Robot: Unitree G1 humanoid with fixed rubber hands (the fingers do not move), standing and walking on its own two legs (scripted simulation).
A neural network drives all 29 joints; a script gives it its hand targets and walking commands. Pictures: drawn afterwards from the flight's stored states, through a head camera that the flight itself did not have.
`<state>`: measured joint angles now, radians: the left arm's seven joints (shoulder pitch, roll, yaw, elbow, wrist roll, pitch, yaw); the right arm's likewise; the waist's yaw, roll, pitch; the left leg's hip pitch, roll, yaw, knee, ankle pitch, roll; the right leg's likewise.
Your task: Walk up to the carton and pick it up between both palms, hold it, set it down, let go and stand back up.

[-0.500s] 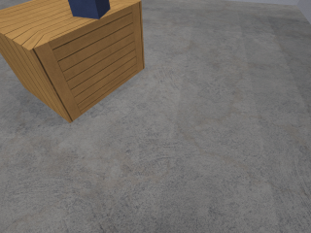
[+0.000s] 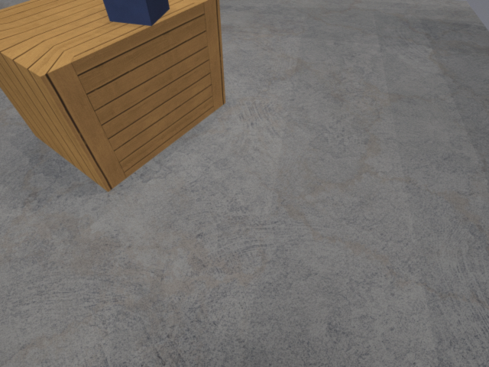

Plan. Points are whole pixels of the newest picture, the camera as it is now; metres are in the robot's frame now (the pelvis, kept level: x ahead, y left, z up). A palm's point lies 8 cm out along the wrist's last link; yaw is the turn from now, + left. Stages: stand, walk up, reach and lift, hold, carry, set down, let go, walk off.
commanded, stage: stand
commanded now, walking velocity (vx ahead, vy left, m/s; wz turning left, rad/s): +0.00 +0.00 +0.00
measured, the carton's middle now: out of the picture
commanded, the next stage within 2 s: walk up in 1.28 s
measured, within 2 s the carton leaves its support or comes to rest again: neither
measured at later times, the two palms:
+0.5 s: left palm out of the picture +0.02 +0.24 -0.13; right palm out of the picture +0.02 -0.24 -0.13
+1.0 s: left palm out of the picture +0.01 +0.24 -0.14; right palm out of the picture +0.01 -0.23 -0.14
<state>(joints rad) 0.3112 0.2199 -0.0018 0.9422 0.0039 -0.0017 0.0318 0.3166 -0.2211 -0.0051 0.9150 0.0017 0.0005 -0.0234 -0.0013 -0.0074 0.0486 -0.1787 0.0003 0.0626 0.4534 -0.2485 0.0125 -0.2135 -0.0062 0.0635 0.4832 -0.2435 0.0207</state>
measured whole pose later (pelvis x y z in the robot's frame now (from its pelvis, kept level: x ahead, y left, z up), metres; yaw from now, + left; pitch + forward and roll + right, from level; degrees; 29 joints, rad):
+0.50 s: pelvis +0.00 +0.00 +0.00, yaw +0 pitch -2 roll +0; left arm 0.30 0.20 -0.01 0.99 0.00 -0.01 0.04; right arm 0.32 -0.20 0.00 0.97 0.00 0.00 -0.03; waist 0.00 0.00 0.04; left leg -0.16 0.01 0.06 0.44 -0.25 0.01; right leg -0.19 0.00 0.06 0.46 -0.24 0.02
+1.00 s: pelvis +0.01 +0.00 +0.00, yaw +0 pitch -2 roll +0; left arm 0.31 0.19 -0.01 1.03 0.00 -0.01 0.04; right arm 0.33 -0.18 0.00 1.01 0.00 -0.01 -0.04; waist 0.00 -0.01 0.04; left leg -0.15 0.00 0.06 0.42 -0.24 0.01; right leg -0.18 -0.01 0.06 0.44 -0.23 0.02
